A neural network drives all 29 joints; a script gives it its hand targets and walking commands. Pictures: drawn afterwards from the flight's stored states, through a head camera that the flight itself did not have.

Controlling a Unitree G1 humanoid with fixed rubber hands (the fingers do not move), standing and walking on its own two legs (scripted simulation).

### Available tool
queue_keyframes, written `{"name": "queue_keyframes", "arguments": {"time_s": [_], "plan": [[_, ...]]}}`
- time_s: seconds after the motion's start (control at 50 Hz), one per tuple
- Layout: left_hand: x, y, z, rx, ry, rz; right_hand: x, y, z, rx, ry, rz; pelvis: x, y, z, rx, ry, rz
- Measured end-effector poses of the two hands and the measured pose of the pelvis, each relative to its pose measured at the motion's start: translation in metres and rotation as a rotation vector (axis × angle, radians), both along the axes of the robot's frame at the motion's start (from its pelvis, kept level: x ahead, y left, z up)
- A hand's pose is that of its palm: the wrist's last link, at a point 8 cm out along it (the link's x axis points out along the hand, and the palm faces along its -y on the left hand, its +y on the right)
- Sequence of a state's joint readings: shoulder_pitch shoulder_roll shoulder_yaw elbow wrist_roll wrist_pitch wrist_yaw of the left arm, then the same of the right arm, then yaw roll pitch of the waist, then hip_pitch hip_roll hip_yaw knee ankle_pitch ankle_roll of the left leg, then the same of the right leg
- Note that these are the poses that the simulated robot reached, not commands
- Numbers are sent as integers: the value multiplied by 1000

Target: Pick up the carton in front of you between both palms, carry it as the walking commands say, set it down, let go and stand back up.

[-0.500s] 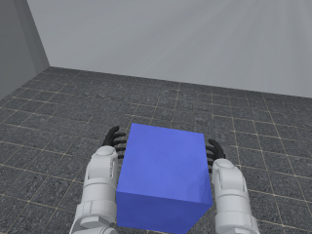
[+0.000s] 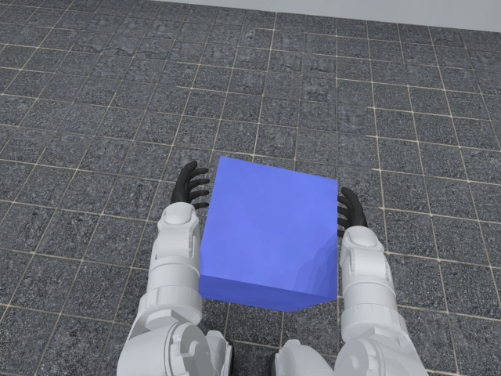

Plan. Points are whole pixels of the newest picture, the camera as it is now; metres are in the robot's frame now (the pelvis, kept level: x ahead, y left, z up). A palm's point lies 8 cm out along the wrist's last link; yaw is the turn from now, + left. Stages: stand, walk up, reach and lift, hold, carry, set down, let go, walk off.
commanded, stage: set down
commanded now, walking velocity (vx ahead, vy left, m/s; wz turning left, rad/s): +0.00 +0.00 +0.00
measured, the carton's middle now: (259, 243) +0.34 +0.00 -0.12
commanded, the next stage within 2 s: none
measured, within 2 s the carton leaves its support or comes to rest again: neither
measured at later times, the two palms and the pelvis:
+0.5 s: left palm (196, 228) +0.39 +0.14 -0.18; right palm (325, 240) +0.39 -0.15 -0.21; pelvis -0.02 +0.00 -0.12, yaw -2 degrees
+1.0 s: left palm (198, 245) +0.41 +0.16 -0.34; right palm (304, 242) +0.44 -0.13 -0.36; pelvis -0.05 +0.00 -0.26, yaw -2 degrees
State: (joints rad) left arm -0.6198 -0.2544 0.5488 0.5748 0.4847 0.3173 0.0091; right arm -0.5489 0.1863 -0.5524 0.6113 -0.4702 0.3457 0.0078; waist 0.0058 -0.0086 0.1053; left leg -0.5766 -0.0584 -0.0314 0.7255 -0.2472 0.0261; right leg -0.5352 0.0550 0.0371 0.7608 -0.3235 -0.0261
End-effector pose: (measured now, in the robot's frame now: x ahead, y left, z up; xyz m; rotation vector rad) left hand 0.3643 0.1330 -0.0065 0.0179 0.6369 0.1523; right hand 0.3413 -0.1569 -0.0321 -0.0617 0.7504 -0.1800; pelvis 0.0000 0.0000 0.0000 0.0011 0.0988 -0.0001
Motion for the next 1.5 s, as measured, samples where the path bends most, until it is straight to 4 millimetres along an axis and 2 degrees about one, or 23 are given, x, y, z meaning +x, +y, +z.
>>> {"name": "queue_keyframes", "arguments": {"time_s": [0.1,0.16,0.26,0.42,0.58,0.76,0.9,1.4,1.5], "plan": [[-2,2,-67,-16,0,32,7,1,-63,-7,-1,30,-2,0,-18,1,181,-9],[-3,5,-95,-28,-32,67,16,3,-91,10,-34,43,-2,0,-33,2,288,-19],[4,9,-115,-17,-93,85,32,8,-112,27,-97,60,-2,0,-59,4,424,-34],[27,6,-144,-43,-80,81,43,6,-148,38,-70,16,-10,1,-99,2,503,-28],[31,8,-203,-38,-50,112,57,8,-205,32,-40,53,-20,1,-145,13,589,-35],[37,21,-261,-44,-52,154,76,21,-261,30,-38,94,-33,-1,-197,7,640,-29],[43,22,-308,-39,-34,165,90,22,-302,6,-24,126,-41,-2,-233,3,660,-31],[61,35,-466,-13,21,207,128,35,-460,-19,19,217,-64,-5,-344,34,637,-40],[73,39,-482,19,53,165,135,38,-485,-14,30,234,-65,-7,-358,39,610,-37]]}}
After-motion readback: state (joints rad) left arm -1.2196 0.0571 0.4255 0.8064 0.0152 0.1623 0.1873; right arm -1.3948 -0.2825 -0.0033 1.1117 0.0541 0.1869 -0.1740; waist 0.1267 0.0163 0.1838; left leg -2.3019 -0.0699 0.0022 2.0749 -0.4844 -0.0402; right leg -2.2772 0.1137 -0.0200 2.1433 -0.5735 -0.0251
